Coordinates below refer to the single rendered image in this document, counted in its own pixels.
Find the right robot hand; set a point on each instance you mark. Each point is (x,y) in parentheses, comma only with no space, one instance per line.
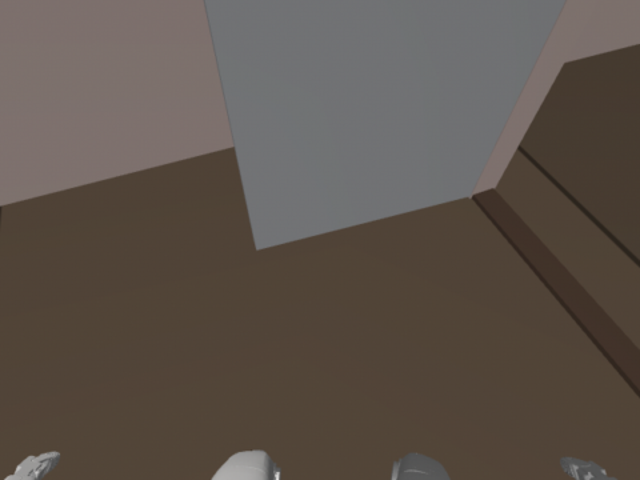
(582,470)

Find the left robot hand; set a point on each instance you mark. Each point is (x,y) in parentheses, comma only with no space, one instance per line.
(35,468)

